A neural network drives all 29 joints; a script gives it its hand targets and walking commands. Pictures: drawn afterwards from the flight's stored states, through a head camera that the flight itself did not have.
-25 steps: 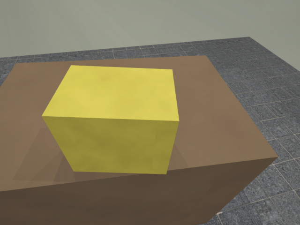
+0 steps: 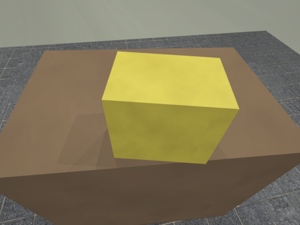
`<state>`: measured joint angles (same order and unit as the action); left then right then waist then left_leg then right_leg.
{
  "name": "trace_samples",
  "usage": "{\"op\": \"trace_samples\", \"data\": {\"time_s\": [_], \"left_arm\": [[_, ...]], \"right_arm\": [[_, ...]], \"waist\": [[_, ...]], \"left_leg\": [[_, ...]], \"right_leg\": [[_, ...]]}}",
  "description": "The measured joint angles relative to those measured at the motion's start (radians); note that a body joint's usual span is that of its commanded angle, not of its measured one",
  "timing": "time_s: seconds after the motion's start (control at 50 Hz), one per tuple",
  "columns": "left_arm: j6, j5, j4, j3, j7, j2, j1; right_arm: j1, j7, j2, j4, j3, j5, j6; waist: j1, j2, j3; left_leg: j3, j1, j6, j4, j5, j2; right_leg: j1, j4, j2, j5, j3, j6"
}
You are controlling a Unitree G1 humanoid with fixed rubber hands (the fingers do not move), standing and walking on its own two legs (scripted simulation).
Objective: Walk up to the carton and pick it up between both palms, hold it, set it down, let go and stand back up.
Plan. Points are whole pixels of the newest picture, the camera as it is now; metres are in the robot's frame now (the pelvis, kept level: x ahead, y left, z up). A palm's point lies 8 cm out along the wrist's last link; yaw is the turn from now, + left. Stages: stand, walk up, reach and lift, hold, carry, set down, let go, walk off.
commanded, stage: walk up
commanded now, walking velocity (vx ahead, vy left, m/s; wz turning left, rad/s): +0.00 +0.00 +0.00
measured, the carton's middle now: (164, 110) +0.37 -0.03 +0.13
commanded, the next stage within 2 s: stand in 1.26 s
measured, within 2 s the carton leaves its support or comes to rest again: neither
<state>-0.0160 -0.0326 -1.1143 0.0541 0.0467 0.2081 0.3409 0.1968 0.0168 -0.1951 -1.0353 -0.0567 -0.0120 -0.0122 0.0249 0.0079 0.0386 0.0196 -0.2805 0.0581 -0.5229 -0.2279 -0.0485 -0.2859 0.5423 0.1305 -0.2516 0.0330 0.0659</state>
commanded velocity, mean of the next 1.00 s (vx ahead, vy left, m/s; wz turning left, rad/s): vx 0.00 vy -0.02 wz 0.00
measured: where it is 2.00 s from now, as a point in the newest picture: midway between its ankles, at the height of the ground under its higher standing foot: outside the picture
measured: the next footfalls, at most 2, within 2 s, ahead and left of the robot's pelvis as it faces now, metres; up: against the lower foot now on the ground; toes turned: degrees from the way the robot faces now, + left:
right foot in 0.32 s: +0.02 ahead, -0.08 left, +0.00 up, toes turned -3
right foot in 0.84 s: +0.04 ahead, -0.15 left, +0.00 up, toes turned +6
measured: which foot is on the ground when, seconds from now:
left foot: down 0.00-0.86, up 0.88-1.00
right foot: down 0.00-0.00, up 0.02-0.30, down 0.32-0.64, up 0.66-0.82, down 0.84-1.00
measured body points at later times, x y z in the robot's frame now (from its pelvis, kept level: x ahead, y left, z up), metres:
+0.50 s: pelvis +0.01 +0.03 +0.01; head +0.02 +0.02 +0.46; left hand +0.00 +0.24 -0.14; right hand +0.00 -0.18 -0.15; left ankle +0.02 +0.14 -0.73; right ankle -0.02 -0.08 -0.73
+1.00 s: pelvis +0.01 -0.05 +0.01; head +0.01 -0.08 +0.46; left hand +0.01 +0.16 -0.13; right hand -0.02 -0.27 -0.16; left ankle +0.00 +0.10 -0.71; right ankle +0.00 -0.15 -0.73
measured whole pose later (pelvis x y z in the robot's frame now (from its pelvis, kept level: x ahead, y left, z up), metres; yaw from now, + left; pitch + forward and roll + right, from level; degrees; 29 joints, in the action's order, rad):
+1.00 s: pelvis +0.01 -0.05 +0.01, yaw -1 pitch +0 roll +1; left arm 0.01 -0.02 -1.09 0.00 0.04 0.10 0.30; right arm 0.31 0.03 -0.18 -1.13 -0.03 -0.02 -0.04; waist -0.01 -0.05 0.01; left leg 0.01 -0.27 0.01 -0.64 -0.38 -0.05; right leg -0.19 0.41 0.01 -0.22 0.04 -0.03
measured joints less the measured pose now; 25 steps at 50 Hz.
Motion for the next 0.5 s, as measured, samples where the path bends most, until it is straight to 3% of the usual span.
{"op": "trace_samples", "data": {"time_s": [0.06,0.18,0.26,0.32,0.38,0.5], "left_arm": [[-0.026,0.007,0.005,-0.004,-0.008,0.009,0.001],[-0.022,0.01,0.011,-0.017,-0.031,-0.022,-0.024],[-0.012,0.023,-0.003,-0.029,-0.022,-0.047,-0.022],[0.004,0.028,-0.014,-0.04,-0.012,-0.063,-0.024],[0.019,0.025,-0.03,-0.051,-0.011,-0.089,-0.022],[0.034,0.025,-0.038,-0.061,-0.01,-0.099,-0.033]], "right_arm": [[0.032,0.001,0.052,-0.008,0.031,-0.011,0.008],[0.064,0.005,0.076,-0.025,0.056,-0.003,0.022],[0.063,0.017,0.08,-0.042,0.066,-0.005,0.032],[0.059,0.021,0.076,-0.055,0.066,0.0,0.027],[0.064,0.02,0.056,-0.07,0.058,0.011,0.024],[0.082,0.011,0.058,-0.097,0.059,0.006,0.018]], "waist": [[0.001,0.034,-0.027],[-0.002,0.053,-0.029],[-0.005,0.056,-0.023],[-0.007,0.046,-0.013],[-0.026,-0.017,-0.013],[-0.039,-0.034,-0.007]], "left_leg": [[0.008,0.02,-0.04,0.0,-0.024,0.001],[0.018,0.082,-0.067,0.135,0.042,0.02],[0.037,0.079,-0.08,0.134,0.036,0.049],[0.054,0.072,-0.084,0.1,0.014,0.069],[0.041,0.091,-0.077,0.107,0.025,0.05],[0.035,0.119,-0.07,0.138,0.028,0.041]], "right_leg": [[-0.022,0.1,-0.034,-0.186,-0.02,-0.037],[-0.044,0.231,-0.088,-0.129,-0.022,-0.067],[0.02,0.116,-0.104,-0.132,-0.015,-0.067],[0.11,-0.086,-0.107,-0.009,-0.011,-0.073],[0.146,-0.126,-0.127,-0.005,0.002,-0.077],[0.179,-0.167,-0.138,0.006,0.007,-0.085]]}}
